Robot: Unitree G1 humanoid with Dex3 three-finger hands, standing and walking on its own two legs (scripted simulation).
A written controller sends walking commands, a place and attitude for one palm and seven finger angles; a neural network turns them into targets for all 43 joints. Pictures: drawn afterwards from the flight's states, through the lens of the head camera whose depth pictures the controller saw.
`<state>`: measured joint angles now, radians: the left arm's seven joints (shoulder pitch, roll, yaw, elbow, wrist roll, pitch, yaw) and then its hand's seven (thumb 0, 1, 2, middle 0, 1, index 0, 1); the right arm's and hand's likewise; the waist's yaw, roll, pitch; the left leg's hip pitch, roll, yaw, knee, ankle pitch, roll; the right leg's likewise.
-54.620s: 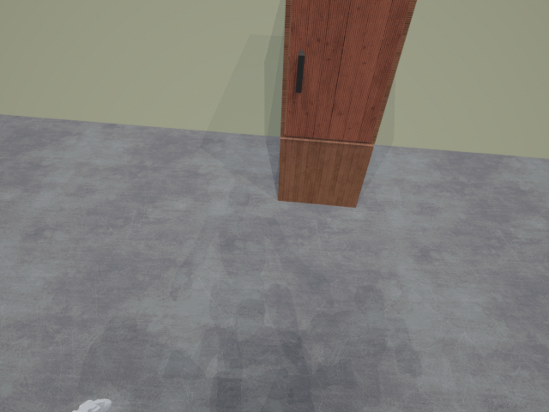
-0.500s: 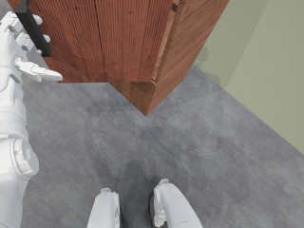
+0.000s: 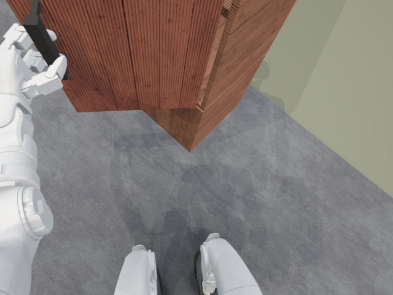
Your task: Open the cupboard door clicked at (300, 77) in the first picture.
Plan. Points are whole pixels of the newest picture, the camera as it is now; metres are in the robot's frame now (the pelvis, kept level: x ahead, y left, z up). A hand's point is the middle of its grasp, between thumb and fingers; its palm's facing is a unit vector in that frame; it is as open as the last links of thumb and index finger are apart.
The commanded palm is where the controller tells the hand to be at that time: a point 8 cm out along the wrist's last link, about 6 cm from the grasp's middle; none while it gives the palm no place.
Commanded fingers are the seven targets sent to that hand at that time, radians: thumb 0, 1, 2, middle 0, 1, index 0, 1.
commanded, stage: close the thumb around the handle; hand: left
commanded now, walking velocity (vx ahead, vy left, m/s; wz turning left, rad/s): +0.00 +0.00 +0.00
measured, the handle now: (50, 43) +0.58 +0.23 +0.06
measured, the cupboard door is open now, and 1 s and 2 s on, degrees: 49 81 97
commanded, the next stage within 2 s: pull the door open along its arc in 0.12 s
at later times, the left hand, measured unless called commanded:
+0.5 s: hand (56, 85) +0.50 +0.21 +0.05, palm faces +0.00 -1.00 -0.03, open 6.8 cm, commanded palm +0.45 +0.25 +0.05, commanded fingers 0.00 0.90 0.90 -0.40 -1.35 -0.40 -1.35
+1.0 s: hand (100, 156) +0.36 +0.13 +0.05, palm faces +0.40 -0.92 +0.03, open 6.9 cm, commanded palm +0.30 +0.20 +0.05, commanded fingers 0.00 0.90 0.90 -0.40 -1.35 -0.40 -1.35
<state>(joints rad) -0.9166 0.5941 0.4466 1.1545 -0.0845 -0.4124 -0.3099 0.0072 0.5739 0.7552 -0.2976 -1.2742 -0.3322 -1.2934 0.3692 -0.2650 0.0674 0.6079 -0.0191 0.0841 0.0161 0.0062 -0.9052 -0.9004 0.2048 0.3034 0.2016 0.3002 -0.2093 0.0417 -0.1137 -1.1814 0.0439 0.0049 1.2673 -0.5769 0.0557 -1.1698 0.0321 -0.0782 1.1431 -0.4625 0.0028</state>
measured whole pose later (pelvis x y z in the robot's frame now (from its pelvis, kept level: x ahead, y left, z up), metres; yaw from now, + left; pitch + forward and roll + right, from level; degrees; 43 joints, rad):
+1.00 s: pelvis +0.01 -0.03 +0.02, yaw +2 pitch +20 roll -1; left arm -0.18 0.02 0.11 0.45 -0.03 -0.47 0.32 0.01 0.62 0.77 -0.28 -1.21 -0.28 -1.22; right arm 0.19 -0.19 0.02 0.52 -0.05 0.05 0.06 0.01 -0.91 -0.90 0.20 0.30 0.20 0.30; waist -0.04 0.00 -0.17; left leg -0.95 0.02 0.03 1.17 -0.56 0.02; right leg -0.99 0.01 -0.05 1.14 -0.50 -0.03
